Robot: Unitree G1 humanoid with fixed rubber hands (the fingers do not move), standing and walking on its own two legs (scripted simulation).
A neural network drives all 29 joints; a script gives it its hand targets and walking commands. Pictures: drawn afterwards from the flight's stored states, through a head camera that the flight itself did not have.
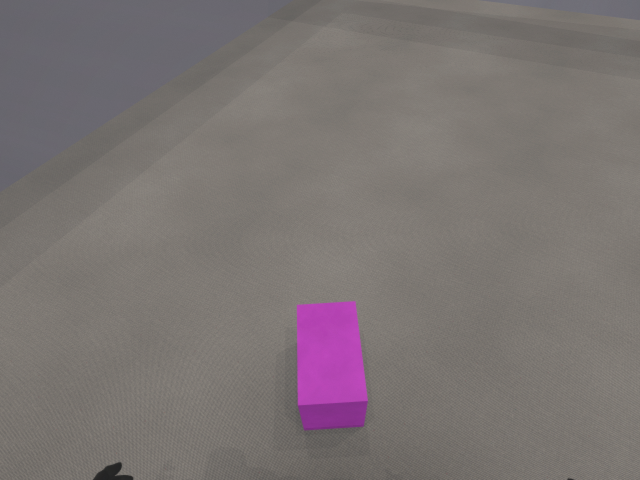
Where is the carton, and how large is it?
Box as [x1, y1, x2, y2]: [297, 301, 367, 429]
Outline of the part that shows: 354,301 297,305 298,407 304,429 363,426 367,398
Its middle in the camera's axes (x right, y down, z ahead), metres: +0.03 +0.37 +1.14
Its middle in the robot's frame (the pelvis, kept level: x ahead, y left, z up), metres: +0.53 +0.01 -0.64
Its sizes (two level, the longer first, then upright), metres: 0.291 0.176 0.227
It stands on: the floor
